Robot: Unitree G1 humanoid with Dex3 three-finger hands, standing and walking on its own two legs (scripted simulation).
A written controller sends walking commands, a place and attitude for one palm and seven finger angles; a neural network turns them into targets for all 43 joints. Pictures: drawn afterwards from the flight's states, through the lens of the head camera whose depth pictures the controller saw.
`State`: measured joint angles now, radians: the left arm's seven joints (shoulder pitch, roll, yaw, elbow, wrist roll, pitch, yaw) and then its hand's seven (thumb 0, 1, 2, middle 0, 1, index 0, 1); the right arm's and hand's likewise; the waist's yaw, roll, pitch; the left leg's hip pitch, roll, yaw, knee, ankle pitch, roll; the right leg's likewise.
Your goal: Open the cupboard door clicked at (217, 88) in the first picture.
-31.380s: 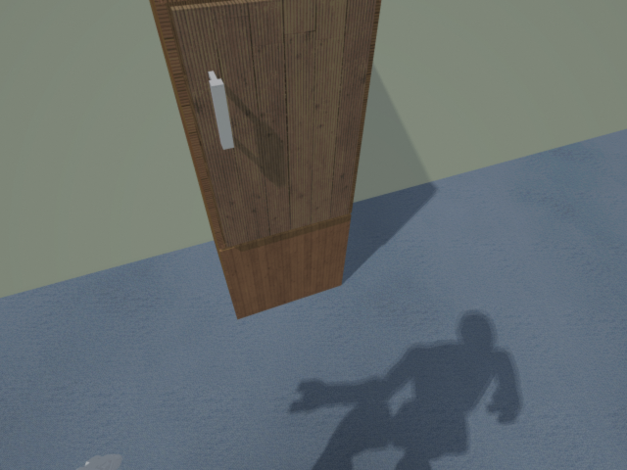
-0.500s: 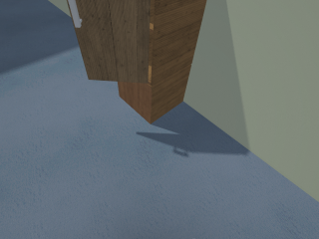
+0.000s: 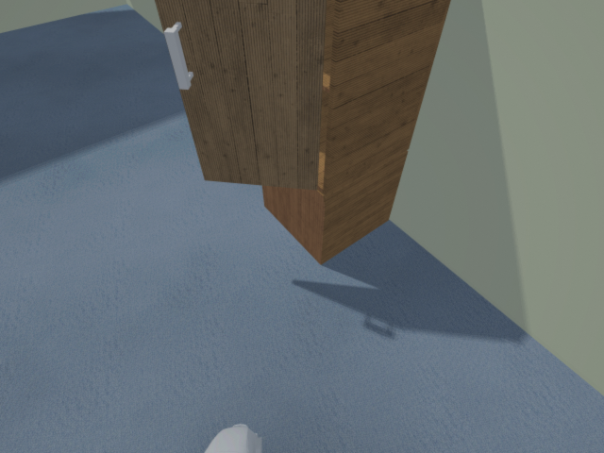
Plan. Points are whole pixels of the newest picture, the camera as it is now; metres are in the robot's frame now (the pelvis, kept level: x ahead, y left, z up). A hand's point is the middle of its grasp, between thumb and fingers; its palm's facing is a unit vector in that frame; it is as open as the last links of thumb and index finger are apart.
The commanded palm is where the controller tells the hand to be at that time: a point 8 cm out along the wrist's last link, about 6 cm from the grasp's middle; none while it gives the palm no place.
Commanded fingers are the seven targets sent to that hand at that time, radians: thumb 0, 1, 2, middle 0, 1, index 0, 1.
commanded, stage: take the last steps up to it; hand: left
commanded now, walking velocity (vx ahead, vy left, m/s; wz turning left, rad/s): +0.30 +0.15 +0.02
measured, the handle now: (181, 56) +0.90 +0.34 +0.07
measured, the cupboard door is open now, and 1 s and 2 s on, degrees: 45 45 45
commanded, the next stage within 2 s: come to a stop and stand still in 0.56 s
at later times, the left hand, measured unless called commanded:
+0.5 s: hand (145, 362) +0.28 +0.30 -0.17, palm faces +0.03 -0.98 -0.18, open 7.4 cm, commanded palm none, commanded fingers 0.00 0.90 0.90 -0.20 -0.30 -0.20 -0.30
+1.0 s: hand (155, 314) +0.38 +0.31 -0.19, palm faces +0.02 -0.98 -0.22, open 7.2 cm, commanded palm none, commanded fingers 0.00 0.90 0.90 -0.20 -0.30 -0.20 -0.30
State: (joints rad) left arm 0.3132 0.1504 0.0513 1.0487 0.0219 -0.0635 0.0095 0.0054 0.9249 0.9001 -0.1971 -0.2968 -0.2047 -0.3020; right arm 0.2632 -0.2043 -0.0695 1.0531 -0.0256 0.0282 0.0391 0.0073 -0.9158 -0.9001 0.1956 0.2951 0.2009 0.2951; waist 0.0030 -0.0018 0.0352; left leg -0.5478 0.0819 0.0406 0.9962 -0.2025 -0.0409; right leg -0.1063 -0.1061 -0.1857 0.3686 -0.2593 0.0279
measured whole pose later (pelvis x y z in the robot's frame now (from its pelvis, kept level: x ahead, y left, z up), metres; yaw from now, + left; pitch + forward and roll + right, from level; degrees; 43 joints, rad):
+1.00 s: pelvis +0.30 +0.13 -0.01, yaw -2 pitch +0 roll +0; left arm 0.16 0.18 0.06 1.01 0.02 0.02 0.04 -0.01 0.93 0.90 -0.20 -0.30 -0.21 -0.30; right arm 0.17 -0.17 -0.05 1.05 0.00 0.05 -0.02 0.01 -0.94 -0.90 0.20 0.30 0.20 0.30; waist 0.01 -0.02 0.10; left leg -0.38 0.03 0.03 0.75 -0.40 -0.05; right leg -0.27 -0.05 -0.12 0.52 -0.23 -0.02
